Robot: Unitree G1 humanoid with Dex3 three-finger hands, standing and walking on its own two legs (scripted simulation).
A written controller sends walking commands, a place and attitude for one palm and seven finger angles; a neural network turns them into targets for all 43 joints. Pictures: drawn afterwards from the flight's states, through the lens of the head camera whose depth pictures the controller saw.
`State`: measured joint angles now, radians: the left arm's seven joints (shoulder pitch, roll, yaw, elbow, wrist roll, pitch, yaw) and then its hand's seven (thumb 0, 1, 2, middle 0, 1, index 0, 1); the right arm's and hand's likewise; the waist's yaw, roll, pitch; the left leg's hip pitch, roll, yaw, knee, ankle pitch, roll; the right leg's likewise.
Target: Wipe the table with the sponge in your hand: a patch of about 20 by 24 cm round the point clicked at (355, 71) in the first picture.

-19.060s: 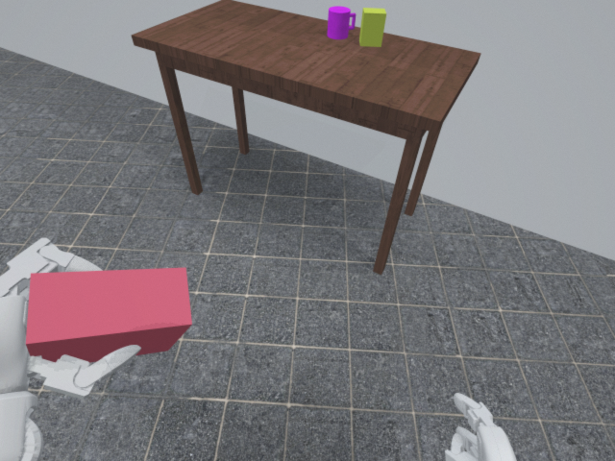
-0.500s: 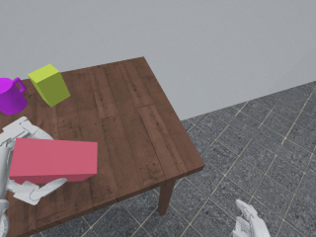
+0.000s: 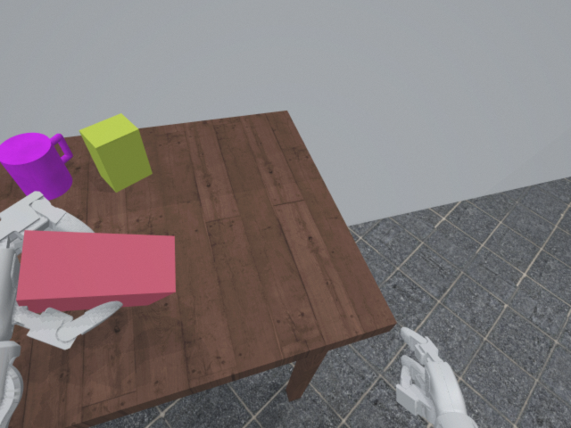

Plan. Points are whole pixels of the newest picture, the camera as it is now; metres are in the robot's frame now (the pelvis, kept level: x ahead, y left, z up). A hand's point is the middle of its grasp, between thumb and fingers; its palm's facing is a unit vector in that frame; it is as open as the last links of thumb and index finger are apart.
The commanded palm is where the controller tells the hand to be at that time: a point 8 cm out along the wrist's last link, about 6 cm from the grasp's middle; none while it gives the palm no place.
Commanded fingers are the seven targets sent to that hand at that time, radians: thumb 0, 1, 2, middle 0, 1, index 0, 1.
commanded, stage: come to a stop and stand still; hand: left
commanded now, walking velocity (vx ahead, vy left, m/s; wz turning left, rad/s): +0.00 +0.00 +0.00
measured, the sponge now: (120, 274) +0.24 +0.21 +0.13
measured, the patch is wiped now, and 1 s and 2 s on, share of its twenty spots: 0.00 0.00 0.00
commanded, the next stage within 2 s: look again from close up in 0.06 s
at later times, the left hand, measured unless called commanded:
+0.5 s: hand (84, 289) +0.21 +0.22 +0.16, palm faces +0.34 -0.85 -0.40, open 9.9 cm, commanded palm +0.15 +0.26 +0.18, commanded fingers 0.00 0.10 1.30 -1.20 -1.60 -1.20 -1.60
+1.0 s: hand (124, 297) +0.20 +0.18 +0.16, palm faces +0.30 -0.86 -0.42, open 9.9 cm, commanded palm +0.15 +0.22 +0.18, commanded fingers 0.00 0.10 1.30 -1.20 -1.60 -1.20 -1.60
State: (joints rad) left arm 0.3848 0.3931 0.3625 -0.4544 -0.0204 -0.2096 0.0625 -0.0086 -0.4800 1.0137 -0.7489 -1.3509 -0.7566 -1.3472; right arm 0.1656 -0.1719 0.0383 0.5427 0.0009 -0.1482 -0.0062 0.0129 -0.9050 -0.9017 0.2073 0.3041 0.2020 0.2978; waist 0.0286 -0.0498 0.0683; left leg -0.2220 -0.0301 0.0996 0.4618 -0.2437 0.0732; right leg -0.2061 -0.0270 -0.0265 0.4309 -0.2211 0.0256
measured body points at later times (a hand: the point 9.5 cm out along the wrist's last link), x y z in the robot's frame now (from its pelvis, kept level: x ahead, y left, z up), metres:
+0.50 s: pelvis -0.01 -0.02 +0.00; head +0.01 -0.01 +0.45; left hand +0.18 +0.27 +0.18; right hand +0.16 -0.25 -0.07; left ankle +0.00 +0.06 -0.74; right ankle +0.00 -0.14 -0.74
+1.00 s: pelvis -0.02 -0.05 +0.00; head +0.01 -0.04 +0.45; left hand +0.18 +0.23 +0.18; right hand +0.15 -0.28 -0.08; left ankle +0.00 +0.06 -0.74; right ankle +0.00 -0.14 -0.74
